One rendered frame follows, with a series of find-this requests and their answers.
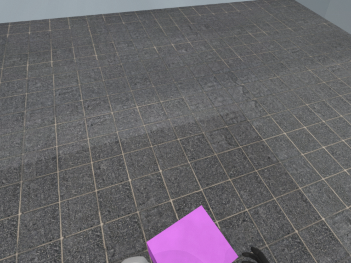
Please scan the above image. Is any carton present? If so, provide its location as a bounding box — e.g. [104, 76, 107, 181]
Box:
[147, 205, 238, 263]

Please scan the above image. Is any robot right hand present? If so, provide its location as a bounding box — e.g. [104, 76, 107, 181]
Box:
[241, 247, 270, 263]

